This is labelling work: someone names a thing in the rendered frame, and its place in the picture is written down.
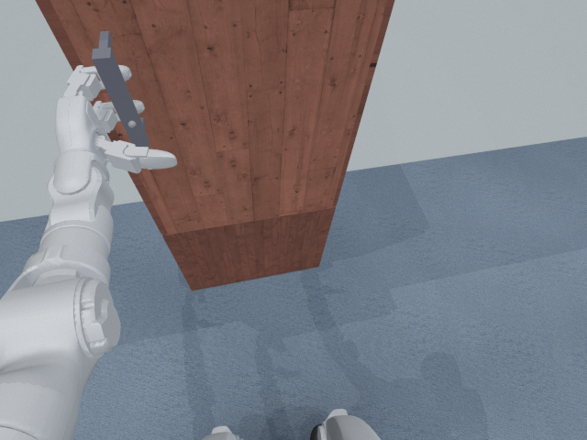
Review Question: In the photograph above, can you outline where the cupboard door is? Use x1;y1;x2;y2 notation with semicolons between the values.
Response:
50;0;387;235

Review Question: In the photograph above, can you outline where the robot left forearm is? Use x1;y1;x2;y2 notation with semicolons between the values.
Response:
1;150;115;299

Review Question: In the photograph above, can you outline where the handle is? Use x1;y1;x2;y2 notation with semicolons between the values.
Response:
92;31;150;148

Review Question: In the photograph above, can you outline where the left robot hand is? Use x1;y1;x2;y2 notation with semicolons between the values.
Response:
55;65;177;173

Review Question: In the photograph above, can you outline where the robot left shin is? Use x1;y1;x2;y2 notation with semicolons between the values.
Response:
211;426;232;434

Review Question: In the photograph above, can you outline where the robot left upper arm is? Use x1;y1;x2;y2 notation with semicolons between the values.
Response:
0;277;120;440

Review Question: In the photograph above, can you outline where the robot right shin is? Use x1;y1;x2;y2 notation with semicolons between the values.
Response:
325;409;348;422

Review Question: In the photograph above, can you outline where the robot shin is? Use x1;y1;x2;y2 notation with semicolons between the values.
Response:
325;409;348;422
211;426;232;434

